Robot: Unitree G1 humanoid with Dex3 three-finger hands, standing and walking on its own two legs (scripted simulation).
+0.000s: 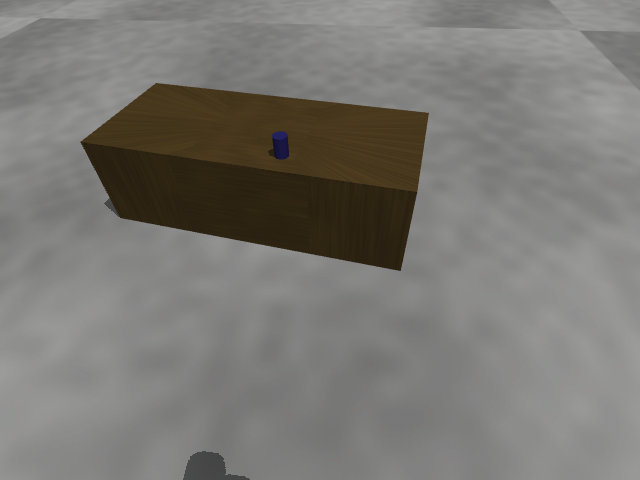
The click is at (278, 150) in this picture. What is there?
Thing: squat round
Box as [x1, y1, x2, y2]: [272, 131, 288, 159]
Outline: 279,131 275,132 272,135 274,155 276,158 282,159 288,156 287,135 286,133
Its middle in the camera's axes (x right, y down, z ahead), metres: -0.14 -0.35 +1.45
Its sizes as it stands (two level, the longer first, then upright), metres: 0.057 0.057 0.087
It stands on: a support 0.42 m high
